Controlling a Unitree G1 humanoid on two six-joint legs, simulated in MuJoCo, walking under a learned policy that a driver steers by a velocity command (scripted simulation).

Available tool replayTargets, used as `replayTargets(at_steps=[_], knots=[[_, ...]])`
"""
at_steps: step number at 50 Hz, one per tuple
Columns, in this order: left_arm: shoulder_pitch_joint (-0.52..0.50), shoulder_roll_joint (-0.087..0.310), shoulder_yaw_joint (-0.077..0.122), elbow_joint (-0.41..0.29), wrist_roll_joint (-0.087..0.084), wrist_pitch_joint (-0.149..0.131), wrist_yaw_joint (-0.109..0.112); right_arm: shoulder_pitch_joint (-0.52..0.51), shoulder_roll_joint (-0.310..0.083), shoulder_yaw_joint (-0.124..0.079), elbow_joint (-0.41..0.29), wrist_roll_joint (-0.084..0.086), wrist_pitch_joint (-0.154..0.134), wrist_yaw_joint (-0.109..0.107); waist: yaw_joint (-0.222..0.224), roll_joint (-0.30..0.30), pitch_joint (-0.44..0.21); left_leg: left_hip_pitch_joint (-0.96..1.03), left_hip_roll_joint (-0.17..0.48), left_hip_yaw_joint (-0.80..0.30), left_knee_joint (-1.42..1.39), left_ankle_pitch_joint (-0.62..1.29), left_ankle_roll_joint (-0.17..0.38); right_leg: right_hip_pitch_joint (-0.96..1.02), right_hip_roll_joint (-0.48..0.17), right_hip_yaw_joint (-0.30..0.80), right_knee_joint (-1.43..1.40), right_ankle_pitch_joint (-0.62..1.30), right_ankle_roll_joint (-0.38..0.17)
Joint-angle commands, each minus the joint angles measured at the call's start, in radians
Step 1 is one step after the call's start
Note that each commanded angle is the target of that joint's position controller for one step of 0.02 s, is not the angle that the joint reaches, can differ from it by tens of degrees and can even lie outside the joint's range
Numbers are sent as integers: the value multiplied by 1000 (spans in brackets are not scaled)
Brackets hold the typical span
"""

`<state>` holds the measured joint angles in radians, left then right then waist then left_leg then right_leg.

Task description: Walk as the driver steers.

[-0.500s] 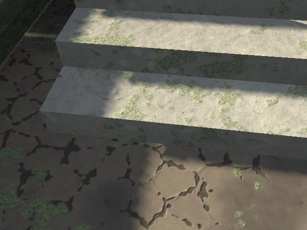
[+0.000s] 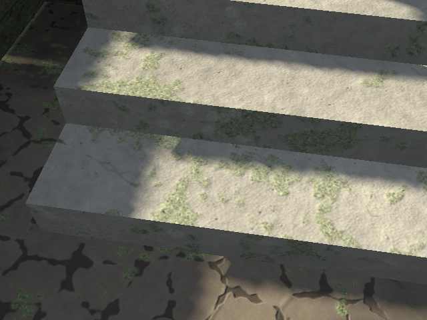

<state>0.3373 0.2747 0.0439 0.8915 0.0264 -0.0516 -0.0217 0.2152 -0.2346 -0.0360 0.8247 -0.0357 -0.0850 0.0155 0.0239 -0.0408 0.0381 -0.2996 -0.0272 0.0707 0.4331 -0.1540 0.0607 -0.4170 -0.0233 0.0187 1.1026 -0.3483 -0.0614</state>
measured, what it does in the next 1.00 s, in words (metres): walks ahead, turning right: right foot, then left foot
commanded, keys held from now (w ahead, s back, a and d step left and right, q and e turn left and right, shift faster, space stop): w+e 0.50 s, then w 0.24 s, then q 0.26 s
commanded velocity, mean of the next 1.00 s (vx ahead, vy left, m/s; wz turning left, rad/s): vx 0.45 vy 0.00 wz -0.27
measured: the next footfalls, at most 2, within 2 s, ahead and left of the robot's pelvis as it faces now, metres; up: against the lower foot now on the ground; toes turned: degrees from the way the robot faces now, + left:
right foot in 0.40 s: +0.32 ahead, -0.15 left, +0.00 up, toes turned -17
left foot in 0.92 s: +0.54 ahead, -0.06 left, +0.00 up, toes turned -17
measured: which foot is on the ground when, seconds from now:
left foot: down 0.00-0.42, up 0.44-0.90, down 0.92-1.00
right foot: up 0.00-0.38, down 0.40-0.92, up 0.94-1.00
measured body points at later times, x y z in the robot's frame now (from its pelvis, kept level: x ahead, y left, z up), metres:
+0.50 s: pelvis +0.24 -0.07 -0.01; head +0.27 -0.09 +0.44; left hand +0.45 +0.15 -0.12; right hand +0.21 -0.33 -0.16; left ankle +0.14 +0.10 -0.65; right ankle +0.28 -0.13 -0.74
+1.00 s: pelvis +0.45 -0.10 -0.01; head +0.47 -0.08 +0.44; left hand +0.61 +0.11 -0.15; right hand +0.41 -0.34 -0.14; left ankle +0.50 -0.05 -0.74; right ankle +0.32 -0.16 -0.64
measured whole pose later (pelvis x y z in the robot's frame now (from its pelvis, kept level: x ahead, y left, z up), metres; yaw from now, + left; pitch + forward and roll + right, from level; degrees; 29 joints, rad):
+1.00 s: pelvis +0.45 -0.10 -0.01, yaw -17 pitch -1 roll +0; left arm 0.22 0.22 0.03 0.90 0.03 -0.05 0.02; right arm 0.29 -0.18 -0.02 0.94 -0.01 -0.07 -0.01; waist -0.02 -0.06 0.05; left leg -0.27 -0.08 0.06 0.49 -0.20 0.11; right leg -0.36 0.07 0.01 1.23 -0.37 -0.01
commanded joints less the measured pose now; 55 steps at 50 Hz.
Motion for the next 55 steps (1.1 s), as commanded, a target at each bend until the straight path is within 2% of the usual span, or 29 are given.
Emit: replayTargets(at_steps=[1, 6, 9, 14, 17, 19, 20, 21, 22, 23, 24, 25, 26, 28, 30, 34, 35, 37, 40, 43, 44, 45, 46, 47, 48, 49, 50, 51, 55], knots=[[72, 48, 13, -28, 9, 17, -17, 67, -108, -28, -11, 14, -29, -2, 2, 142, -49, 112, 271, -214, -287, 118, 118, -94, -52, 34, 2, 75, 5], [-94, 35, 13, -75, 7, 21, -31, 125, -111, -31, 35, 14, -37, -7, -21, 107, 18, 181, 269, -91, -351, 104, 122, -252, -75, 33, -134, 244, 24], [-192, 12, 4, -105, 5, 17, -41, 145, -115, -31, 53, 16, -36, -12, -41, 108, 34, 207, 257, -11, -344, 149, 109, -238, -69, -9, -279, 335, 24], [-316, 8, -3, -156, 10, 13, -48, 209, -138, -35, 96, 13, -28, -28, -72, 110, 61, 310, 284, 66, -275, 291, 85, -191, -47, -93, -451, 287, -10], [-296, 23, 5, -162, 16, 14, -43, 207, -163, -41, 109, 7, -11, -35, -52, 124, 30, 388, 300, 106, -125, 600, 65, -120, 12, -143, -502, 151, -62], [-136, 44, 23, -120, 24, 2, -32, 193, -180, -43, 107, 10, 6, -36, 21, 110, -72, 373, 276, 157, 175, 809, 44, 85, 100, -182, -583, 133, -114], [35, 102, 48, -71, 39, -7, -18, 181, -171, -37, 86, 11, 8, -38, 92, 58, -181, 209, 251, 162, 422, 638, 11, 344, 53, -79, -616, 147, -161], [115, 240, 87, -74, 42, -8, 0, 204, -83, -13, 10, 34, -4, -24, 91, -184, -298, -202, 118, 193, 813, 85, -51, 678, -250, 389, -645, 175, -298], [107, 261, 93, -80, 7, 3, 4, 139, -131, -27, -3, 15, -13, -21, 84, -134, -341, -369, 8, -12, 955, -375, -62, 716, -347, 687, -776, 328, -345], [60, 244, 89, -72, -10, 9, 8, 57, -130, -26, -20, 13, -16, -15, 71, -33, -215, -424, 84, -93, 938, -273, -51, 618, -300, 503, -782, 343, -309], [1, 187, 75, -76, -16, 11, 10, 49, -113, -17, -21, 20, -23, -14, 33, 13, -111, -398, 118, -86, 854, -192, -48, 481, -260, 402, -807, 394, -269], [-51, 150, 64, -86, -20, 12, 11, 54, -111, -19, -12, 12, -17, -15, -5, 42, -56, -348, 141, -87, 769, -166, -53, 384, -205, 324, -834, 444, -227], [-94, 116, 52, -90, -26, 8, 12, 79, -106, -16, -3, -5, 0, -16, -42, 26, -44, -288, 150, -84, 721, -152, -63, 318, -163, 258, -853, 506, -203], [-91, 104, 44, -89, -24, -13, 7, 121, -89, -12, 12, -18, 32, -10, -62, 7, -84, -222, 136, -61, 705, -132, -78, 283, -137, 189, -855, 682, -200], [-63, 113, 43, -69, -23, -26, 5, 95, -77, -10, 6, -16, 41, -5, -62, 2, -83, -224, 132, -47, 637, -81, -90, 274, -115, 143, -865, 742, -186], [-12, 110, 36, -41, -22, -30, 9, -54, -69, -3, -35, -8, 39, 2, -12, -24, -39, -256, 126, -27, 421, 41, -94, 299, -92, 113, -894, 673, -144], [1, 107, 36, -35, -8, -28, 13, -37, -39, 7, -22, -4, 41, -3, -8, -72, -67, -227, 111, -6, 441, 32, -91, 314, -97, 107, -887, 628, -146], [20, 97, 31, -25, -3, -26, 17, -87, -53, 8, -34, 2, 37, -8, 12, -46, -38, -225, 106, -2, 387, 31, -79, 324, -114, 124, -892, 589, -159], [53, 73, 19, -1, 13, -22, 37, -62, -52, 6, -24, -6, 29, -29, 7, -37, -37, -319, 91, 2, 466, -109, -35, 493, -201, 145, -788, 978, -182], [-20, 80, 13, 2, 8, -24, 49, 99, -46, 2, 39, 8, 22, -49, -71, -26, -74, -79, 17, 16, 299, -116, 25, 446, -161, 42, -607, 1346, -119], [-58, 100, 19, 3, -6, -25, 49, 200, -48, -5, 76, 13, 16, -54, -127, -24, -95, 50, 5, 6, 156, 2, 35, 405, -148, 31, -493, 1306, -101], [-147, 104, 21, -14, -36, -26, 48, 336, -41, -12, 132, 17, 8, -56, -223, 4, -107, 209, -10, 16, -84, 243, 32, 330, -76, -9, -296, 1130, -66], [-199, 66, 13, -57, -45, -39, 45, 368, -119, -25, 152, 15, 3, -60, -214, 162, -79, 350, 162, -215, -116, 821, 93, 82, 69, -70, 45, 400, 5], [-13, -39, -9, -45, -29, -26, 44, 328, -137, -17, 155, 21, -4, -41, -36, 212, -124, 369, 344, -411, -33, 1488, 176, -27, 122, -20, 212, -69, 45], [74, -48, -13, -12, -4, -7, 49, 261, -130, -23, 129, 35, -3, -25, -12, 163, -176, 321, 382, -424, -33, 1349, 288, -22, 82, 34, 319, -59, 64], [29, -14, -7, -25, 10, 2, 50, 155, -106, -24, 91, 38, 8, -23, -4, 137, -112, 237, 352, -417, -68, 1031, 326, -87, 70, 29, 393, -43, 81], [-35, 16, 3, -46, 25, 10, 46, 81, -76, -18, 67, 34, 24, -24, 9, 80, -48, 149, 297, -386, -103, 765, 300, -140, 51, 21, 419, -39, 87], [-76, 29, 9, -69, 33, 24, 39, 67, -63, -15, 57, 30, 35, -30, 14, 56, -28, 102, 254, -358, -105, 675, 272, -174, 40, 13, 437, -29, 94], [-100, -13, 3, -118, 19, 67, 38, 139, -114, -38, 59, 14, 50, -40, -1, 57, -74, 77, 191, -328, -52, 652, 224, -252, 51, -14, 478, 36, 118]])
Over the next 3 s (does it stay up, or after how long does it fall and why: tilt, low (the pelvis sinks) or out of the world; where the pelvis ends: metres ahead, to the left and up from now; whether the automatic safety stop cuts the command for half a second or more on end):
stays up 0.64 -0.07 0.02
